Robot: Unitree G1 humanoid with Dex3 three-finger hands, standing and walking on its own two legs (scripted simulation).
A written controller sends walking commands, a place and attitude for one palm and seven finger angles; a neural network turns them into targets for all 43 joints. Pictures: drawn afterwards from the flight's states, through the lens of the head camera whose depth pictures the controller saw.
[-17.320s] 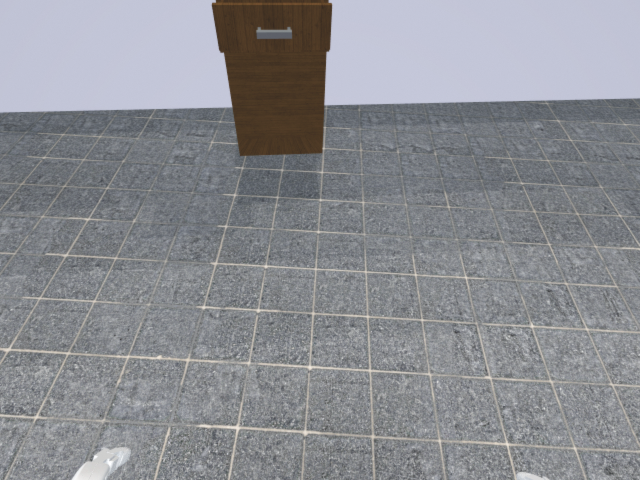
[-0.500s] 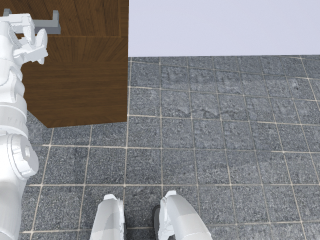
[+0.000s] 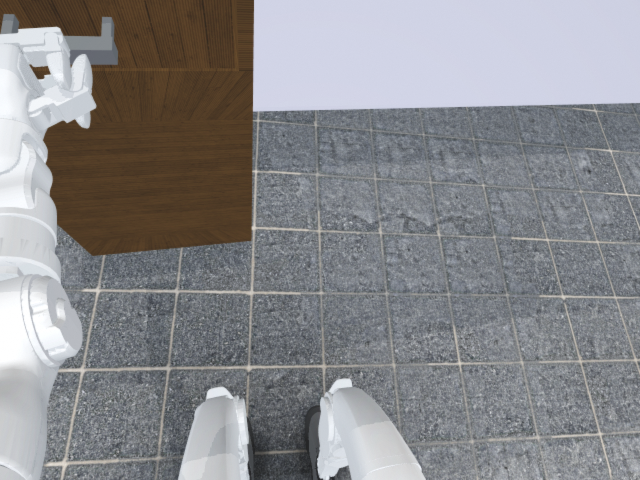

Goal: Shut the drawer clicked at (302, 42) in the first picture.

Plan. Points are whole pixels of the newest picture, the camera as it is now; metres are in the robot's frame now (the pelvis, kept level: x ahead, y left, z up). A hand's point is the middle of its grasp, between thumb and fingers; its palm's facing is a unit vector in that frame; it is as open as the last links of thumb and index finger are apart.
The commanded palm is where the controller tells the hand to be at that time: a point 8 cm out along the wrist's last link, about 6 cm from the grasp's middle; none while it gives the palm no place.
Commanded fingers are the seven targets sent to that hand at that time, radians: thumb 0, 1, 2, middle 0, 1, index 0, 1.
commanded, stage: pull the fist back off the drawer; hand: left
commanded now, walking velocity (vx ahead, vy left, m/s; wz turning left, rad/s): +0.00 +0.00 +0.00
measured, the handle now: (59, 37) +0.61 +0.24 +0.07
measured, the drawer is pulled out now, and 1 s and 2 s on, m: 0.00 0.00 0.00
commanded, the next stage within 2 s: draw the hand back to the body in 0.26 s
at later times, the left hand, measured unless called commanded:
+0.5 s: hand (64, 107) +0.51 +0.22 +0.08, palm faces +0.06 -1.00 -0.05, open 3.2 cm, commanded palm +0.46 +0.26 +0.10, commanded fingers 0.00 0.90 0.90 -1.40 -1.60 -1.40 -1.60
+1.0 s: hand out of the picture +0.36 +0.23 +0.17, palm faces +0.19 -0.96 -0.20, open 3.2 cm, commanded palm +0.32 +0.28 +0.19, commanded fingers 0.00 0.90 0.90 -1.40 -1.60 -1.40 -1.60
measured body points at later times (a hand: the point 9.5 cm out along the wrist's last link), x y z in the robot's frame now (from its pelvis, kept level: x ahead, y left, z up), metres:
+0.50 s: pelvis +0.06 +0.00 +0.04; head +0.19 +0.03 +0.46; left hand +0.50 +0.27 +0.09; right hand +0.10 -0.26 -0.08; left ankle +0.05 +0.08 -0.63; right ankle +0.04 -0.12 -0.63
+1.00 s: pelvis +0.05 +0.00 +0.09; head +0.08 +0.00 +0.54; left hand +0.34 +0.28 +0.18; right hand +0.24 -0.23 +0.01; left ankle +0.05 +0.08 -0.63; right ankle +0.04 -0.12 -0.63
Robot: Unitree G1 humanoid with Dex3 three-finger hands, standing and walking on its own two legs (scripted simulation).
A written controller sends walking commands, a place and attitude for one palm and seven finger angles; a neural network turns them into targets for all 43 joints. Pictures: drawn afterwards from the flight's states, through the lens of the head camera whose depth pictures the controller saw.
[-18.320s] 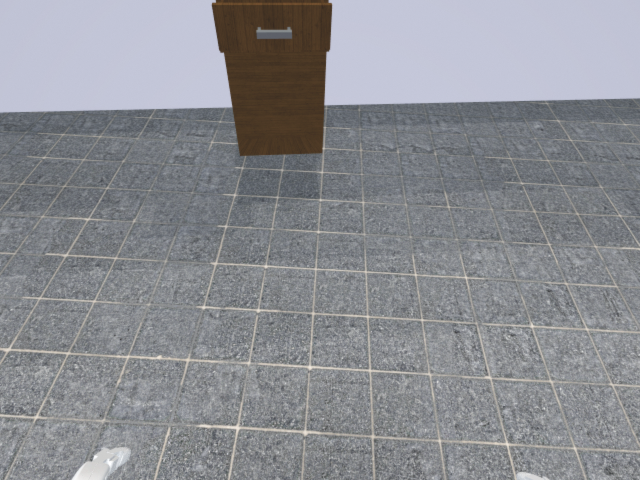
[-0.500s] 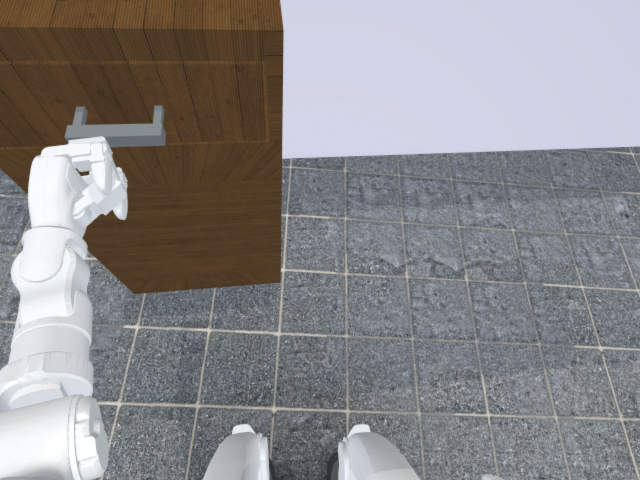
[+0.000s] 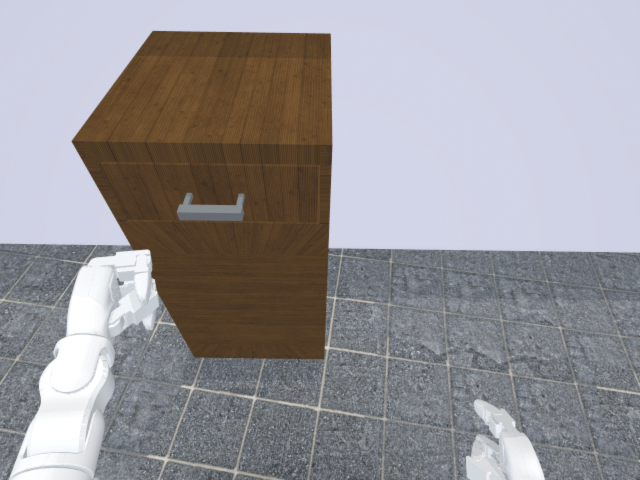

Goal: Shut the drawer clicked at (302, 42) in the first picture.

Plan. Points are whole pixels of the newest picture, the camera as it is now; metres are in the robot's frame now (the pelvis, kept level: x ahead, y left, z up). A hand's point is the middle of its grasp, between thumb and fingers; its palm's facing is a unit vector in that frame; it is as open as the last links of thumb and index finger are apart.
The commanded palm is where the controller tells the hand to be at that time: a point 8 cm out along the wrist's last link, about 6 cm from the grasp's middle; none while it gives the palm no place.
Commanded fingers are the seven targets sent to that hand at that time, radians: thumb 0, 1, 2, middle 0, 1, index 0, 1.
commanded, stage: draw the hand back to the body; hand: left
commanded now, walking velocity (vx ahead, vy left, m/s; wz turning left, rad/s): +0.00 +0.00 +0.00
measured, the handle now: (213, 205) +0.57 +0.23 -0.02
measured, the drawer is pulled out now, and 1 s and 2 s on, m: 0.00 0.00 0.00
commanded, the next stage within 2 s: step back with the hand held close in 0.74 s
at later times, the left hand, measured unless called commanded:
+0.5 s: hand (83, 341) +0.21 +0.22 +0.17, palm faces +0.34 -0.86 -0.37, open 3.2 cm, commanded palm +0.15 +0.26 +0.19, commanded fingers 0.00 0.90 0.90 -1.40 -1.60 -1.40 -1.60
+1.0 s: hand (64, 326) +0.20 +0.22 +0.20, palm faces +0.38 -0.81 -0.45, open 3.2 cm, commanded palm +0.14 +0.25 +0.20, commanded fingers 0.00 0.90 0.90 -1.40 -1.60 -1.40 -1.60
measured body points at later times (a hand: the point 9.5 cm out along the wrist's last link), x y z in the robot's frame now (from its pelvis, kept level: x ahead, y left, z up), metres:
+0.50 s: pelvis +0.01 -0.02 +0.03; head -0.01 -0.04 +0.48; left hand +0.18 +0.26 +0.19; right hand +0.20 -0.24 -0.06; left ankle +0.00 +0.08 -0.71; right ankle -0.02 -0.11 -0.71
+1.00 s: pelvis +0.01 -0.03 +0.03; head +0.01 -0.05 +0.48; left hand +0.18 +0.26 +0.23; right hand +0.19 -0.25 -0.06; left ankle +0.00 +0.08 -0.71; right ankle -0.02 -0.12 -0.71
